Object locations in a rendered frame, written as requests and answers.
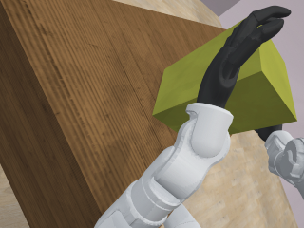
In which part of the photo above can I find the carton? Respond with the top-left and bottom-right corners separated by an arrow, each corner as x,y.
152,17 -> 297,135

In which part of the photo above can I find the pedestal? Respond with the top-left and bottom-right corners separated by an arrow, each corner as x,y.
0,0 -> 232,228

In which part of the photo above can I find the right robot hand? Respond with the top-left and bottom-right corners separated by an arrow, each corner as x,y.
255,124 -> 283,142

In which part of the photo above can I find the left robot hand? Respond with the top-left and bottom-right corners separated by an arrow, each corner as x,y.
196,5 -> 292,109

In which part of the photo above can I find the robot left upper arm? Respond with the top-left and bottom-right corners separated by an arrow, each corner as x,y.
98,210 -> 132,228

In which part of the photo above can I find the robot right thigh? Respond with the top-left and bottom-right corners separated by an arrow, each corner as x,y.
163,204 -> 201,228

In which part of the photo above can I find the robot right upper arm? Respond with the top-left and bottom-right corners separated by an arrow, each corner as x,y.
279,137 -> 304,199

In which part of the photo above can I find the right robot forearm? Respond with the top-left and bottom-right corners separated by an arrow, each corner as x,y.
264,130 -> 296,188

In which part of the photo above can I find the left robot forearm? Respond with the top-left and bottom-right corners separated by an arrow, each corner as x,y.
94,103 -> 234,228

